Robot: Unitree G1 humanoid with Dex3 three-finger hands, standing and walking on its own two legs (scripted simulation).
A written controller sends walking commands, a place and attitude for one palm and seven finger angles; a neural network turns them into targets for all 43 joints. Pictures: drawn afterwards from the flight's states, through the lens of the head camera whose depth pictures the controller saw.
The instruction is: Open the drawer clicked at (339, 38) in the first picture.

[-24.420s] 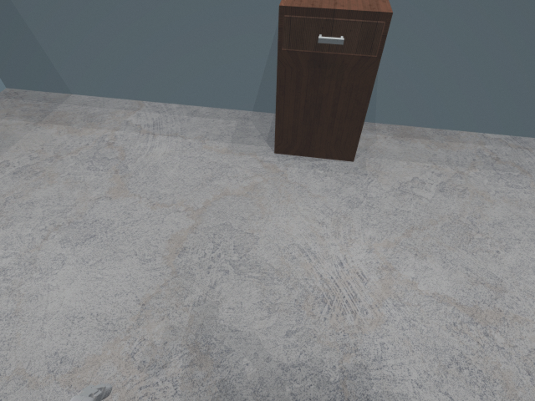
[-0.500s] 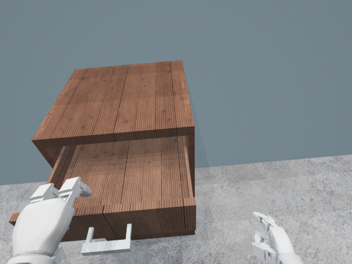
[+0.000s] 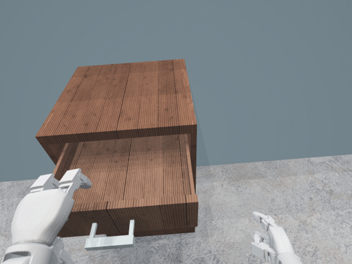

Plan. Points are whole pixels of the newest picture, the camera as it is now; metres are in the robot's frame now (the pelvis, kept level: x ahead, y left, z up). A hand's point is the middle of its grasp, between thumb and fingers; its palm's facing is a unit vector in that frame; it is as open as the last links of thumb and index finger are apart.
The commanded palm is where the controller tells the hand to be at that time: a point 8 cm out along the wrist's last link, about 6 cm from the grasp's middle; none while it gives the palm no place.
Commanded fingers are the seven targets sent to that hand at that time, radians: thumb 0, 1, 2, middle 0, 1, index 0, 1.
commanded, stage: draw the hand back to the body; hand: left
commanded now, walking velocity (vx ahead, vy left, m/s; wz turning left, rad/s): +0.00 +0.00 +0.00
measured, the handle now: (111, 234) +0.20 +0.21 -0.06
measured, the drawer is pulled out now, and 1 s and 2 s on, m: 0.23 0.23 0.23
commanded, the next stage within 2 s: step back with the hand held close in 1.20 s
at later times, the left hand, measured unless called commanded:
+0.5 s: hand (76, 190) +0.19 +0.21 +0.16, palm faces +0.35 -0.86 -0.36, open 12.9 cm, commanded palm +0.13 +0.26 +0.18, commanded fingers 0.00 0.06 0.54 -0.26 -0.84 -0.26 -0.84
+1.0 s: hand (82, 186) +0.19 +0.19 +0.18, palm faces +0.40 -0.83 -0.40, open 8.6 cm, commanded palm +0.13 +0.23 +0.19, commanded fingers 0.00 0.90 0.90 -0.20 -0.30 -0.20 -0.30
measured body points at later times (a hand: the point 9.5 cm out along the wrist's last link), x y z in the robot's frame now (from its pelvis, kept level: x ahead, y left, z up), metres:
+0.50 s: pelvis +0.01 -0.02 +0.01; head -0.01 -0.02 +0.46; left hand +0.16 +0.25 +0.18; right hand +0.21 -0.21 -0.06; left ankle +0.02 +0.04 -0.72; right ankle -0.04 -0.10 -0.72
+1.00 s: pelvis +0.01 -0.05 +0.02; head +0.00 -0.08 +0.47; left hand +0.16 +0.23 +0.20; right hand +0.22 -0.26 -0.06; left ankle +0.02 +0.04 -0.72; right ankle -0.04 -0.10 -0.72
